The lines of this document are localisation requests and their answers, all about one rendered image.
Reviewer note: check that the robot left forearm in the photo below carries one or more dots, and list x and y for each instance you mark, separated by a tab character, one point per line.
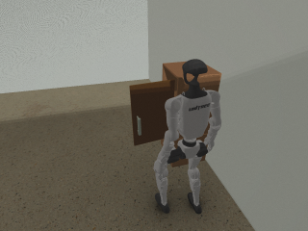
166	149

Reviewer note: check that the humanoid robot head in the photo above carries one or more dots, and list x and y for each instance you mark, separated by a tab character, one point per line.
194	67

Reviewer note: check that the robot right hand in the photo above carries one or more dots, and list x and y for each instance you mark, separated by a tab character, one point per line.
210	143

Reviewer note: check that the handle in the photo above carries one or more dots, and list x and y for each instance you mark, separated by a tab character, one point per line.
139	125

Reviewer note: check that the robot right upper arm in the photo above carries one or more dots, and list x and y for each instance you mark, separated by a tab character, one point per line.
215	110

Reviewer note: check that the robot right forearm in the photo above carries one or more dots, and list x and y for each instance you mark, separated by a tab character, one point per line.
212	132

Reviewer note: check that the robot left hand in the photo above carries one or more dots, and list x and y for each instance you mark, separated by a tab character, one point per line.
159	169

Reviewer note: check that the robot left upper arm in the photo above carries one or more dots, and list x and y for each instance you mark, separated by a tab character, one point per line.
172	106

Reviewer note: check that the robot right thigh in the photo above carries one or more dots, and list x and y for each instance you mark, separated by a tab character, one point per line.
193	162

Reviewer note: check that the cupboard door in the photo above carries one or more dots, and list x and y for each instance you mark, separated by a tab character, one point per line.
148	103

